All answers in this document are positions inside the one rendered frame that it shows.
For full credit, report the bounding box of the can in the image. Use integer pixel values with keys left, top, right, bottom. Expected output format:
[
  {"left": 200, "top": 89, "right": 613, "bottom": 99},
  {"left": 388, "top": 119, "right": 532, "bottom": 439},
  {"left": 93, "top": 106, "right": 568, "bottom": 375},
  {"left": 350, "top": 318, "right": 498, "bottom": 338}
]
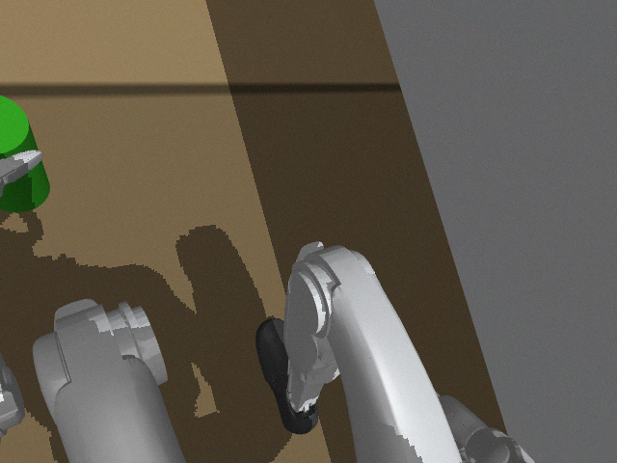
[{"left": 0, "top": 95, "right": 50, "bottom": 212}]

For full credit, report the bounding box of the right robot foot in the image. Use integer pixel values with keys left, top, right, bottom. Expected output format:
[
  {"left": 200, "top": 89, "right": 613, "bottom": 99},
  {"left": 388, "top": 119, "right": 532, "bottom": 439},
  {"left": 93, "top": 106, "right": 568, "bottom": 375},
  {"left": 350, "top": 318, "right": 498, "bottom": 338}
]
[{"left": 255, "top": 318, "right": 318, "bottom": 434}]

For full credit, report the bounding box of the right robot arm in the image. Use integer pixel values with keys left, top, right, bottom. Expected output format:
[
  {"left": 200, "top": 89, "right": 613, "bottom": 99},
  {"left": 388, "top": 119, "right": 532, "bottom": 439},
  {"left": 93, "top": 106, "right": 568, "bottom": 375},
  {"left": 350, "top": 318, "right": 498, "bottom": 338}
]
[{"left": 466, "top": 427, "right": 536, "bottom": 463}]

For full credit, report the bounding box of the right robot hand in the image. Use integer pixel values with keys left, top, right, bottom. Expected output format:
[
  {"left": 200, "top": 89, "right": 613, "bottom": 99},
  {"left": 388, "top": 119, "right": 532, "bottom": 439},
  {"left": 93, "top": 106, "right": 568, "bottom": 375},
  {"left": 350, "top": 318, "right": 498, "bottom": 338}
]
[{"left": 435, "top": 391, "right": 488, "bottom": 463}]

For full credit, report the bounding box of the left robot hand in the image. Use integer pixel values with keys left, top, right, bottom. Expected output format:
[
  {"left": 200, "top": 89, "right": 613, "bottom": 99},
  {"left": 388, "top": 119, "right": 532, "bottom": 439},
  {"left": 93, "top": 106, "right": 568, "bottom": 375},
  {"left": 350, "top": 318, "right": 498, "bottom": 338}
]
[{"left": 0, "top": 150, "right": 42, "bottom": 198}]

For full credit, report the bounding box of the left robot arm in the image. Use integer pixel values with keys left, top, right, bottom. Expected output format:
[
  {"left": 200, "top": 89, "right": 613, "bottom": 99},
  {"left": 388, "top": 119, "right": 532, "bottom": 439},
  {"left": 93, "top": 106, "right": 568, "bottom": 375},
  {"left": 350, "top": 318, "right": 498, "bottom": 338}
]
[{"left": 0, "top": 353, "right": 25, "bottom": 443}]

